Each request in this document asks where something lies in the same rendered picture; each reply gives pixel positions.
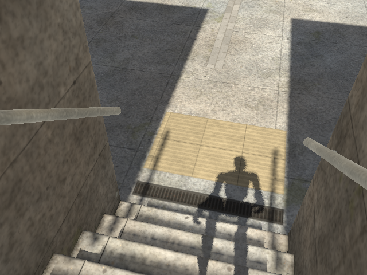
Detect stairs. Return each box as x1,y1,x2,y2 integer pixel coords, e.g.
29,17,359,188
42,201,294,275

